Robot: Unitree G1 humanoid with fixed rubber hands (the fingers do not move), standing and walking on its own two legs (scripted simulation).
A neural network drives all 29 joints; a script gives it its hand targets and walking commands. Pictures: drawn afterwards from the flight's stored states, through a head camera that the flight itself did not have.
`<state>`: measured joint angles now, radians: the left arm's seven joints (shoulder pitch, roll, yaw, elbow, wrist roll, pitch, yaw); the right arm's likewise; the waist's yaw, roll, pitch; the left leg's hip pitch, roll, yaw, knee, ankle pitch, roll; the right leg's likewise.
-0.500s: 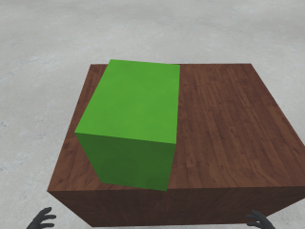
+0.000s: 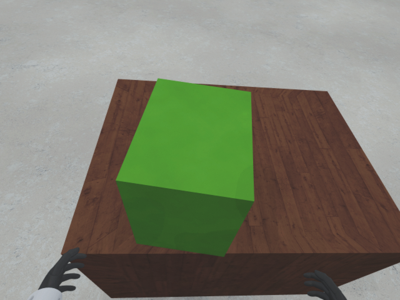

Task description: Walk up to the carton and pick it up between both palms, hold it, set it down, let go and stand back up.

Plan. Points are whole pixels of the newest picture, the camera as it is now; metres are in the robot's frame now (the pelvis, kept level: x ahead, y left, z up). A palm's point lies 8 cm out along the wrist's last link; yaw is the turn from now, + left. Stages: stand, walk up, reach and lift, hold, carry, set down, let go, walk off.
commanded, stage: reach and lift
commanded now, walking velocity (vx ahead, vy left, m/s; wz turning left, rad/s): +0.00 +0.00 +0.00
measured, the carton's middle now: (191, 170) +0.42 +0.02 -0.01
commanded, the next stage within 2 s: none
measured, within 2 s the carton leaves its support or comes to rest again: neither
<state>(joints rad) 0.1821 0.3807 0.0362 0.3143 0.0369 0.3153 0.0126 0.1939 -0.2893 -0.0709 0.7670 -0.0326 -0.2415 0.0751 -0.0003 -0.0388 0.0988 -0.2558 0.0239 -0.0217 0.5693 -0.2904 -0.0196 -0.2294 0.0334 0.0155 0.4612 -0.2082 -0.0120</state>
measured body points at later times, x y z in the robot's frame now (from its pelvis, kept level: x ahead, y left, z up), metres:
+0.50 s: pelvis -0.01 -0.01 +0.00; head +0.00 +0.01 +0.45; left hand +0.18 +0.24 -0.05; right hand +0.16 -0.27 -0.04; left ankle +0.01 +0.11 -0.74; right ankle +0.03 -0.13 -0.74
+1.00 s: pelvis +0.01 -0.01 +0.01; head +0.04 +0.02 +0.46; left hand +0.20 +0.24 -0.03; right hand +0.18 -0.23 -0.02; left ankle +0.01 +0.11 -0.74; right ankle +0.03 -0.13 -0.74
